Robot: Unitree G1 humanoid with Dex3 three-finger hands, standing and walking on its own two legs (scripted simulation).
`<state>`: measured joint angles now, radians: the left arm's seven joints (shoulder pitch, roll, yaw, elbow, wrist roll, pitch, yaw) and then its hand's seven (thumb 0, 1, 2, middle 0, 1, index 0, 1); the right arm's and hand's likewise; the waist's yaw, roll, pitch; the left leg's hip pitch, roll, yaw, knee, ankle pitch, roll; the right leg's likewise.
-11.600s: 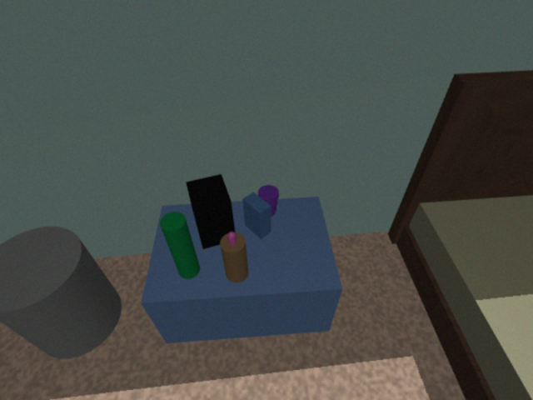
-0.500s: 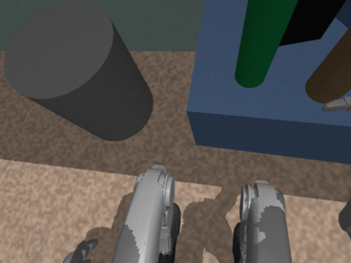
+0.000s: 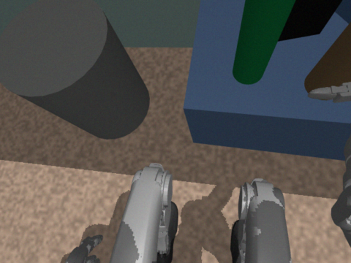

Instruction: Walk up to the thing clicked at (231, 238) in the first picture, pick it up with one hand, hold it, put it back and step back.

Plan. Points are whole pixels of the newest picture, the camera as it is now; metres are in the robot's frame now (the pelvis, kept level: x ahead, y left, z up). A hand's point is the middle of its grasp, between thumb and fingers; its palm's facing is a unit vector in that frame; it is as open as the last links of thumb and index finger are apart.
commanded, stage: close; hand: right
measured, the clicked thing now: out of the picture +0.53 -0.24 +0.04
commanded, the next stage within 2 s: settle in 0.50 s
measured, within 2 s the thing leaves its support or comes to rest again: leaves its support in 0.96 s
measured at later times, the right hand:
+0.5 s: hand (345, 67) +0.53 -0.25 +0.01, palm faces +0.22 +0.98 -0.03, open 10.3 cm
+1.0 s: hand (350, 72) +0.51 -0.25 +0.02, palm faces +0.24 +0.97 -0.07, open 10.5 cm
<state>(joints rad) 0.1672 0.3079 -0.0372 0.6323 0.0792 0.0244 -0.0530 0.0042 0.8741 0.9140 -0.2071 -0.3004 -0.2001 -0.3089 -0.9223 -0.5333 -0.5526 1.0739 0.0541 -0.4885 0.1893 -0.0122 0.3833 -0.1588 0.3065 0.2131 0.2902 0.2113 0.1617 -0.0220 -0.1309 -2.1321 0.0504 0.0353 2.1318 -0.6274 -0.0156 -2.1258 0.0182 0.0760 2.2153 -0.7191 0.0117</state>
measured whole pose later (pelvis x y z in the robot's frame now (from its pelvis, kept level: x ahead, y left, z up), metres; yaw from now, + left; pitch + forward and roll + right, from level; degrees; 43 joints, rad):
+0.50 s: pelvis +0.00 +0.00 +0.01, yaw +0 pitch +36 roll +5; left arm 0.20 0.31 -0.04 0.63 0.08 0.05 -0.05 0.00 0.89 0.90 -0.20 -0.30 -0.20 -0.30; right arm -0.91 -0.55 -0.56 1.06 0.03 -0.49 0.16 0.00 0.33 -0.76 0.79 0.78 0.81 0.80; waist 0.19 -0.02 -0.13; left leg -2.12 0.05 0.04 2.10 -0.61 -0.02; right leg -2.11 0.01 0.08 2.19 -0.71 0.01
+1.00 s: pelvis +0.00 +0.00 +0.04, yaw +0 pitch +36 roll +4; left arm 0.17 0.28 -0.01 0.65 0.06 0.03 -0.02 0.00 0.88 0.91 -0.21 -0.30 -0.20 -0.31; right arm -0.77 -0.46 -0.52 0.87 0.03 -0.39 0.10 -0.01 0.48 -1.09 0.70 1.05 0.71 1.07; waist 0.16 -0.02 -0.13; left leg -2.01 0.05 0.03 2.02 -0.63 -0.02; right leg -2.01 0.01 0.07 2.10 -0.72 0.00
